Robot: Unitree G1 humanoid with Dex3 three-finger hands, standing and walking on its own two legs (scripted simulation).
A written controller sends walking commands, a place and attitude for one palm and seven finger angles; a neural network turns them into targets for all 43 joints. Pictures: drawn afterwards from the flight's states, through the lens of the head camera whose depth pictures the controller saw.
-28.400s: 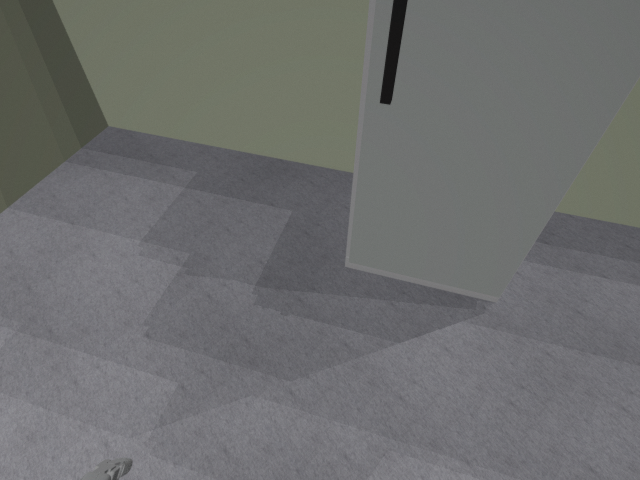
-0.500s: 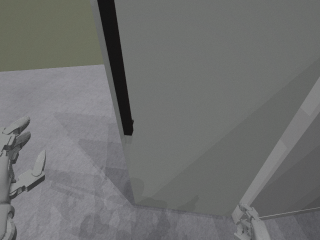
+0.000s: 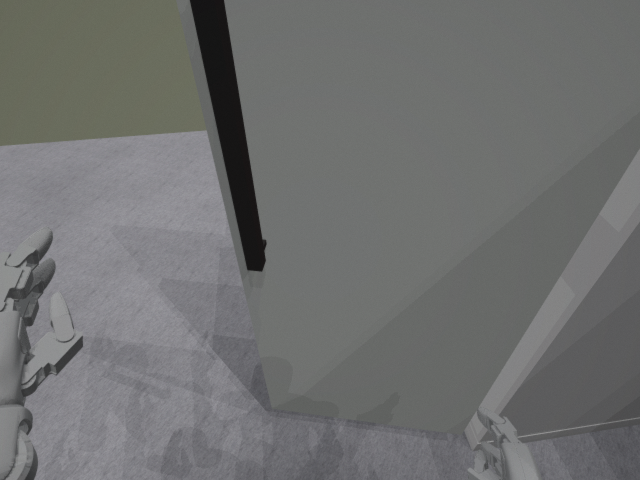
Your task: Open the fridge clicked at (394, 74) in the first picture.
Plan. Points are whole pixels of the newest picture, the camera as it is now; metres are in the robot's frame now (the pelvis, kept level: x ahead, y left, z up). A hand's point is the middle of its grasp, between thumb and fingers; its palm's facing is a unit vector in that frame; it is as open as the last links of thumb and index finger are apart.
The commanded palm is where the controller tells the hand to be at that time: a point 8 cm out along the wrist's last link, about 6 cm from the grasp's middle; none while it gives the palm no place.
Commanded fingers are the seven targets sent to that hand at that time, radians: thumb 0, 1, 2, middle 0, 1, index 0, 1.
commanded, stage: step back with the hand held close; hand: left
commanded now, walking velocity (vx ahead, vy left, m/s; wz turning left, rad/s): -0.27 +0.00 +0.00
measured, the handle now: (239, 141) +0.45 +0.17 +0.23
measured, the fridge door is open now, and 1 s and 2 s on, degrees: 74 74 74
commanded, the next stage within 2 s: stop stepping back and stand still in 1.14 s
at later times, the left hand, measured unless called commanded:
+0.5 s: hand (9, 385) +0.13 +0.30 +0.16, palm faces +0.46 -0.76 -0.47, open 7.4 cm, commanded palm +0.07 +0.32 +0.17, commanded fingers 0.00 0.90 0.90 -0.20 -0.30 -0.20 -0.30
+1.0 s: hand out of the picture +0.05 +0.30 +0.17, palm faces +0.51 -0.73 -0.45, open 7.4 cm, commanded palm +0.00 +0.32 +0.17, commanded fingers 0.00 0.90 0.90 -0.20 -0.30 -0.20 -0.30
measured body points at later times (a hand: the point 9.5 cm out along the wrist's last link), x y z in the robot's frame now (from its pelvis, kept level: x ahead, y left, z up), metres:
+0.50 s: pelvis -0.07 +0.02 -0.02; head -0.06 +0.04 +0.43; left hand +0.10 +0.34 +0.18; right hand +0.12 -0.21 -0.08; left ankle -0.02 +0.12 -0.74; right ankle +0.00 -0.13 -0.74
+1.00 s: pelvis -0.14 +0.02 -0.02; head -0.12 +0.04 +0.43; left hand +0.02 +0.34 +0.19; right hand +0.03 -0.20 -0.09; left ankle -0.02 +0.12 -0.74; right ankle -0.24 -0.10 -0.74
